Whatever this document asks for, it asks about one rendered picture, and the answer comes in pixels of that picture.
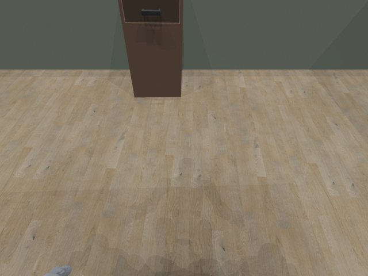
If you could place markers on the handle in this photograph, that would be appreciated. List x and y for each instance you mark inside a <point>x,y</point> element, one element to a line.
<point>150,12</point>

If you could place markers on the drawer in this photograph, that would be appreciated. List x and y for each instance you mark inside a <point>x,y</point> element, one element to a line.
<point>169,10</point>

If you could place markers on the cabinet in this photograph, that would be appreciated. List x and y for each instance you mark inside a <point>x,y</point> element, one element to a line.
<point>154,51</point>

